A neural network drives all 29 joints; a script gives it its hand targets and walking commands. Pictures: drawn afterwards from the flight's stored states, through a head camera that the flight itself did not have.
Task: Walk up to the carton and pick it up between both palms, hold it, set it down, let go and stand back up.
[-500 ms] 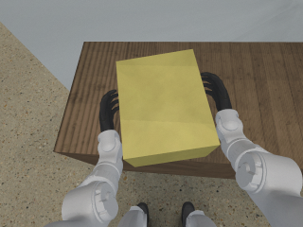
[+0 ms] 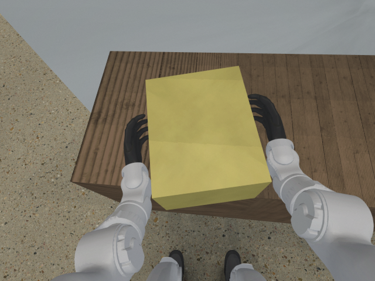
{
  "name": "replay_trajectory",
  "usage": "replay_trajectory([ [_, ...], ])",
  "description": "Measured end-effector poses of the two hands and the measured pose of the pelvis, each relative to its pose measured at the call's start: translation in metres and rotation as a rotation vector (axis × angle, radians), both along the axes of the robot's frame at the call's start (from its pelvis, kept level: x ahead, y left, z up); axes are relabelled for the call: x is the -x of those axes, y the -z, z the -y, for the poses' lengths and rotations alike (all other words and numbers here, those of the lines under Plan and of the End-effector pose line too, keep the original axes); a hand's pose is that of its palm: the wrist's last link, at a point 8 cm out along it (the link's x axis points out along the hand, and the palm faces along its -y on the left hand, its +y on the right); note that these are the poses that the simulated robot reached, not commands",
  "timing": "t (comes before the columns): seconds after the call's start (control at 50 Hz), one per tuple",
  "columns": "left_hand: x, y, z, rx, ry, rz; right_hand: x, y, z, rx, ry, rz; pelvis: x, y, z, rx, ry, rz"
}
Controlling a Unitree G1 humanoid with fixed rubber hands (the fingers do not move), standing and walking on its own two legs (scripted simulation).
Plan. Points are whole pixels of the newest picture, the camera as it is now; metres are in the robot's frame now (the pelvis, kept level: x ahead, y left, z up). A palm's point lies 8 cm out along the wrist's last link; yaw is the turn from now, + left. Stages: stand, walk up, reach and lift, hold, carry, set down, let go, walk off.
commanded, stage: reach and lift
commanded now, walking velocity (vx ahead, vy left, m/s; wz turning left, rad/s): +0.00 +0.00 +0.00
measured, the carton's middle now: (201, 140) +0.42 +0.03 -0.07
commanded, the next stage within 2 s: none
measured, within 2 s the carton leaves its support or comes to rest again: leaves its support in 0.14 s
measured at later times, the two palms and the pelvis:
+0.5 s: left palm (129, 153) +0.36 +0.18 +0.00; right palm (278, 126) +0.42 -0.13 +0.02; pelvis +0.00 +0.00 +0.00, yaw +1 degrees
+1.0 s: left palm (115, 127) +0.37 +0.18 +0.08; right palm (296, 111) +0.40 -0.13 +0.10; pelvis +0.00 +0.00 +0.03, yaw +2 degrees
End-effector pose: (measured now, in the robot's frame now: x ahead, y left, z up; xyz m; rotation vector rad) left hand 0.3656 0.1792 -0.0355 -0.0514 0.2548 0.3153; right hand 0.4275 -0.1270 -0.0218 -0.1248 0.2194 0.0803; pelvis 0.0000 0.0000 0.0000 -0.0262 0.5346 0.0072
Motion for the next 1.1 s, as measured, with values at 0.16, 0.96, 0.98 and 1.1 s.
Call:
replay_trajectory([
  [0.16,0.003,-0.003,0.0,0.017,0.0,-0.022,0.003,-0.005,0.0,0.012,0.001,-0.021,0.0,0.001,-0.002,0.005,-0.004,0.012],
  [0.96,-0.008,-0.12,0.0,-0.026,0.102,0.031,0.023,-0.121,0.004,-0.004,0.103,0.03,0.002,-0.034,-0.001,-0.027,-0.023,0.366],
  [0.98,-0.008,-0.12,-0.001,-0.027,0.103,0.03,0.023,-0.121,0.003,-0.006,0.104,0.029,0.0,-0.034,-0.002,-0.026,-0.023,0.37],
  [1.1,-0.012,-0.13,-0.004,-0.045,0.113,0.044,0.022,-0.127,0.0,-0.03,0.114,0.04,-0.008,-0.036,-0.007,-0.019,-0.036,0.398],
])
